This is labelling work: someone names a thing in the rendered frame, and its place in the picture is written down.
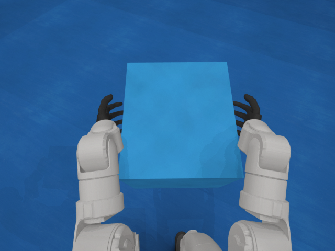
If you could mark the robot right foot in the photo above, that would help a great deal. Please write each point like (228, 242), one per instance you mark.
(178, 238)

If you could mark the robot left upper arm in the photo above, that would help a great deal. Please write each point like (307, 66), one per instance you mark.
(105, 237)

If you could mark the robot left forearm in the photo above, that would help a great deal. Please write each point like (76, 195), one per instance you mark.
(97, 171)

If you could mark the left robot hand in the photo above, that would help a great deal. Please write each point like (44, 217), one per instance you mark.
(104, 109)

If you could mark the right robot thigh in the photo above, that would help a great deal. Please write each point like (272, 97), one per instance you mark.
(198, 242)

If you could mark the robot right forearm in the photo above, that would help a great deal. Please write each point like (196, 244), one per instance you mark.
(267, 166)

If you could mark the robot right upper arm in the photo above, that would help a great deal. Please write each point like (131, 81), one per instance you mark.
(257, 236)

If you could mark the right robot hand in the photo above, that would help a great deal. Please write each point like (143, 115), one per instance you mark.
(253, 111)

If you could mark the carton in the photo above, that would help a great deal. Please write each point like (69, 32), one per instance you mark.
(179, 128)

